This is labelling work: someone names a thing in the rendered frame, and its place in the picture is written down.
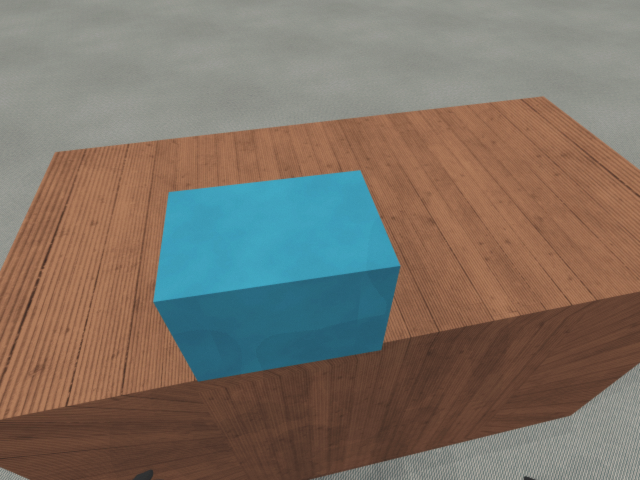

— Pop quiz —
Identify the carton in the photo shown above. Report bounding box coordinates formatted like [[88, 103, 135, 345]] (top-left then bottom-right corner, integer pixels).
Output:
[[153, 170, 400, 382]]

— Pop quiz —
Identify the pedestal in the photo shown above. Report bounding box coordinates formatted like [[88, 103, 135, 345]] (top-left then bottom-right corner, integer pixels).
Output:
[[0, 96, 640, 480]]

